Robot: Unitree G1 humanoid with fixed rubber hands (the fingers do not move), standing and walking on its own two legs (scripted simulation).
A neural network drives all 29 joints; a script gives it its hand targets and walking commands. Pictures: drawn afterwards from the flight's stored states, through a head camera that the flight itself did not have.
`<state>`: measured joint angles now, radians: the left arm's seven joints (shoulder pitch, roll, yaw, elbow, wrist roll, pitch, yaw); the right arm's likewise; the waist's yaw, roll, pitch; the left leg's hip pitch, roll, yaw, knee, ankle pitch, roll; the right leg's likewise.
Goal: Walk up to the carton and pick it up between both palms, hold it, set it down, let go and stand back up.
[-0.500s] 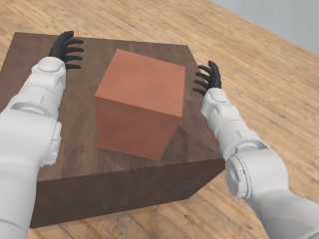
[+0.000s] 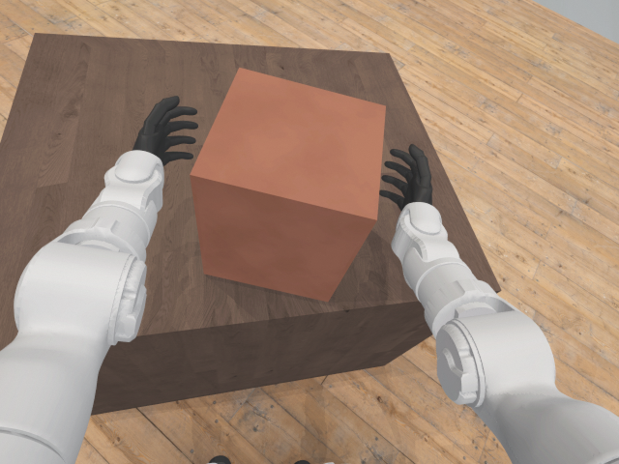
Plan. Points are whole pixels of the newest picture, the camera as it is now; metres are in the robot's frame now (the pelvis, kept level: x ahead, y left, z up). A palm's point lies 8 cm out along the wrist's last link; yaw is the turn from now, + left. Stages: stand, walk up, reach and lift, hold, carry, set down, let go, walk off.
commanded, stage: reach and lift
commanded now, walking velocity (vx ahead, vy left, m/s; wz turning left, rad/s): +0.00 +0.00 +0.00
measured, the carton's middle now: (288, 196) +0.48 -0.04 +0.00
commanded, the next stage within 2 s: none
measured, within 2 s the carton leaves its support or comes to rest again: neither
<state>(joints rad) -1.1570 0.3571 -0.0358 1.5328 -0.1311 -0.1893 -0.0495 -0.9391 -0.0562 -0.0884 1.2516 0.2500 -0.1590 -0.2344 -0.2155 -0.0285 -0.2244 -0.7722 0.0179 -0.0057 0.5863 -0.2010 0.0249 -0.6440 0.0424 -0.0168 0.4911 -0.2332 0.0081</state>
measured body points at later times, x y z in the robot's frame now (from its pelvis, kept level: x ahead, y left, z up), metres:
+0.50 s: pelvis -0.01 +0.02 +0.00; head +0.09 +0.07 +0.43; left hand +0.50 +0.12 +0.06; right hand +0.41 -0.18 +0.06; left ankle +0.03 +0.09 -0.72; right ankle -0.02 -0.13 -0.72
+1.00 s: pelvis -0.02 +0.02 +0.00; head +0.09 +0.08 +0.44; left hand +0.50 +0.12 +0.07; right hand +0.41 -0.17 +0.06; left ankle +0.03 +0.09 -0.72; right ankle -0.02 -0.13 -0.72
